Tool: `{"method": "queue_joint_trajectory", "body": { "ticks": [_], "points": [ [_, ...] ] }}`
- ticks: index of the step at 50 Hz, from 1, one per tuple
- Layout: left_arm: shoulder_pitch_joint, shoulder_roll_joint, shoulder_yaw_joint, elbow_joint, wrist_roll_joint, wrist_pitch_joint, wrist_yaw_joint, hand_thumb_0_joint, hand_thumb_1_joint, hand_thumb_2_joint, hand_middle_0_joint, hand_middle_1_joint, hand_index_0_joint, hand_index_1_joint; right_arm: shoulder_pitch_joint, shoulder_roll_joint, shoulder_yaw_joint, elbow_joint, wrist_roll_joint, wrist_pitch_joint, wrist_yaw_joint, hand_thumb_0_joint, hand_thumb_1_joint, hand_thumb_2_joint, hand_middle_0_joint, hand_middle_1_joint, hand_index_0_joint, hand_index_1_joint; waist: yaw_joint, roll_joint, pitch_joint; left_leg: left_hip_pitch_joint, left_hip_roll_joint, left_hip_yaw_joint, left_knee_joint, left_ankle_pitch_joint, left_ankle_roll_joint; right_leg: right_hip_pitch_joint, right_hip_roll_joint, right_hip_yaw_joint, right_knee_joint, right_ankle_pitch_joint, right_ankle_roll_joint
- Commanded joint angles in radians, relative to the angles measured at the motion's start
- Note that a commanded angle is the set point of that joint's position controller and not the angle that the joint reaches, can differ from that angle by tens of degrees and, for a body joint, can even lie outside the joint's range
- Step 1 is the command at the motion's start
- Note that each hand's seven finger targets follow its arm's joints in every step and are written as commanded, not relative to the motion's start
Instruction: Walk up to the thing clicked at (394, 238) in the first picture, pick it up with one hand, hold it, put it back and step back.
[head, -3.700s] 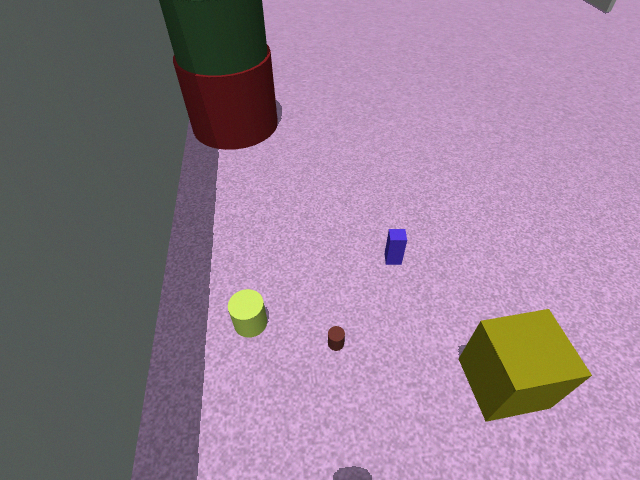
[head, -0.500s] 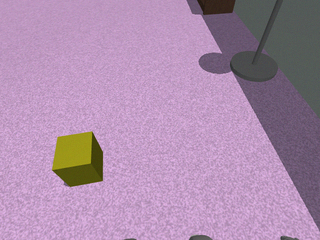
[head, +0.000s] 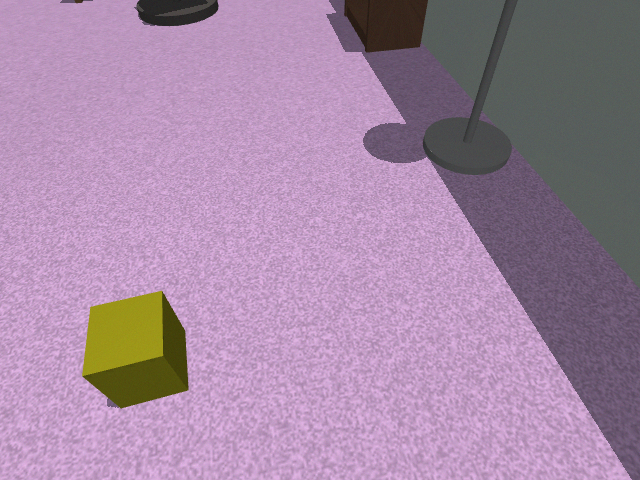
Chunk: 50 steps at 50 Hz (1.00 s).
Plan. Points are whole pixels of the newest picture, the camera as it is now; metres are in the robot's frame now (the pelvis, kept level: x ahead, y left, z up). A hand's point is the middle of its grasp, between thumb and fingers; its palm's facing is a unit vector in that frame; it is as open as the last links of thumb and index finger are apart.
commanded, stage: walk up
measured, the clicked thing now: out of the picture +0.29 +1.02 -0.69
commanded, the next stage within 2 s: stand in 1.04 s
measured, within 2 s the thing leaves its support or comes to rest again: neither
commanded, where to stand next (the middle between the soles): +0.07 +0.00 m, yaw +2 degrees
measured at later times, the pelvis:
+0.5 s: pelvis +0.02 +0.01 +0.00, yaw -2 degrees
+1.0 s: pelvis +0.02 +0.01 +0.00, yaw -4 degrees
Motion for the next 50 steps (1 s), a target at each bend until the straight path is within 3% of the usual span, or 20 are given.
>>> {"method": "queue_joint_trajectory", "body": {
  "ticks": [1, 4, 10, 14, 23, 30, 34, 39, 43, 46, 50],
  "points": [
    [-0.062, 0.224, 0.049, -0.057, 0.005, -0.031, 0.016, 0.000, 0.900, 0.900, -0.200, -0.300, -0.200, -0.300, -0.060, -0.205, -0.049, -0.060, 0.013, -0.020, -0.008, 0.000, -0.900, -0.900, 0.200, 0.300, 0.200, 0.300, -0.006, -0.063, -0.073, 0.087, 0.056, -0.095, -0.131, -0.085, 0.067, -0.046, -0.108, 0.150, -0.174, 0.120, -0.091],
    [-0.071, 0.222, 0.046, -0.052, 0.003, -0.030, 0.018, 0.000, 0.900, 0.900, -0.200, -0.300, -0.200, -0.300, -0.054, -0.205, -0.049, -0.042, 0.012, -0.019, -0.008, 0.000, -0.900, -0.900, 0.200, 0.300, 0.200, 0.300, -0.011, -0.072, -0.095, 0.126, 0.051, -0.090, -0.141, -0.040, 0.064, -0.044, -0.113, 0.154, -0.179, 0.170, -0.085],
    [-0.064, 0.210, 0.046, -0.040, -0.004, -0.024, 0.022, 0.000, 0.900, 0.900, -0.200, -0.300, -0.200, -0.300, -0.073, -0.217, -0.055, -0.023, 0.008, -0.018, -0.011, 0.000, -0.900, -0.900, 0.200, 0.300, 0.200, 0.300, -0.003, -0.030, -0.108, 0.143, 0.094, -0.091, -0.185, 0.058, 0.078, -0.002, -0.090, 0.085, -0.121, 0.280, -0.066],
    [-0.042, 0.200, 0.048, -0.024, -0.005, -0.015, 0.024, 0.000, 0.900, 0.900, -0.200, -0.300, -0.200, -0.300, -0.110, -0.229, -0.065, -0.022, 0.007, -0.013, -0.013, 0.000, -0.900, -0.900, 0.200, 0.300, 0.200, 0.300, 0.011, 0.025, -0.099, 0.146, 0.132, -0.093, -0.204, 0.073, 0.096, 0.012, -0.064, 0.023, -0.080, 0.287, -0.053],
    [-0.064, 0.219, 0.048, -0.042, 0.003, -0.018, 0.029, 0.000, 0.900, 0.900, -0.200, -0.300, -0.200, -0.300, -0.120, -0.203, -0.071, -0.032, 0.011, 0.002, -0.010, 0.000, -0.900, -0.900, 0.200, 0.300, 0.200, 0.300, -0.006, -0.030, -0.085, 0.166, 0.073, -0.058, -0.137, 0.041, 0.076, -0.024, -0.094, 0.119, -0.135, 0.315, -0.083],
    [-0.067, 0.216, 0.046, -0.057, 0.005, -0.019, 0.032, 0.000, 0.900, 0.900, -0.200, -0.300, -0.200, -0.300, -0.106, -0.207, -0.078, -0.034, 0.009, 0.002, -0.009, 0.000, -0.900, -0.900, 0.200, 0.300, 0.200, 0.300, -0.012, -0.038, -0.116, 0.204, 0.088, -0.058, -0.144, 0.107, 0.089, -0.019, -0.084, 0.099, -0.107, 0.357, -0.076],
    [-0.054, 0.211, 0.047, -0.056, 0.006, -0.016, 0.033, 0.000, 0.900, 0.900, -0.200, -0.300, -0.200, -0.300, -0.126, -0.212, -0.083, -0.042, 0.009, 0.005, -0.009, 0.000, -0.900, -0.900, 0.200, 0.300, 0.200, 0.300, -0.004, -0.017, -0.109, 0.207, 0.104, -0.057, -0.146, 0.091, 0.098, -0.027, -0.069, 0.071, -0.088, 0.348, -0.076],
    [-0.069, 0.222, 0.049, -0.073, 0.006, -0.017, 0.031, 0.000, 0.900, 0.900, -0.200, -0.300, -0.200, -0.300, -0.120, -0.206, -0.083, -0.049, 0.008, 0.008, -0.008, 0.000, -0.900, -0.900, 0.200, 0.300, 0.200, 0.300, -0.012, -0.025, -0.080, 0.169, 0.068, -0.054, -0.138, 0.027, 0.081, -0.037, -0.088, 0.134, -0.120, 0.325, -0.092],
    [-0.060, 0.219, 0.048, -0.078, 0.008, -0.019, 0.032, 0.000, 0.900, 0.900, -0.200, -0.300, -0.200, -0.300, -0.106, -0.205, -0.085, -0.051, 0.008, 0.006, -0.007, 0.000, -0.900, -0.900, 0.200, 0.300, 0.200, 0.300, -0.011, -0.042, -0.107, 0.195, 0.082, -0.059, -0.137, 0.051, 0.091, -0.027, -0.078, 0.116, -0.107, 0.332, -0.087],
    [-0.059, 0.211, 0.047, -0.085, 0.005, -0.016, 0.030, 0.000, 0.900, 0.900, -0.200, -0.300, -0.200, -0.300, -0.103, -0.221, -0.088, -0.055, 0.003, 0.003, -0.007, 0.000, -0.900, -0.900, 0.200, 0.300, 0.200, 0.300, -0.014, 0.018, -0.091, 0.192, 0.123, -0.077, -0.188, 0.072, 0.106, -0.039, -0.050, 0.050, -0.053, 0.335, -0.065],
    [-0.024, 0.202, 0.053, -0.080, 0.006, -0.011, 0.026, 0.000, 0.900, 0.900, -0.200, -0.300, -0.200, -0.300, -0.106, -0.239, -0.098, -0.071, 0.001, 0.005, -0.010, 0.000, -0.900, -0.900, 0.200, 0.300, 0.200, 0.300, -0.006, 0.059, -0.094, 0.176, 0.187, -0.093, -0.189, 0.090, 0.149, -0.023, -0.029, -0.016, 0.027, 0.226, -0.054]
  ]
}}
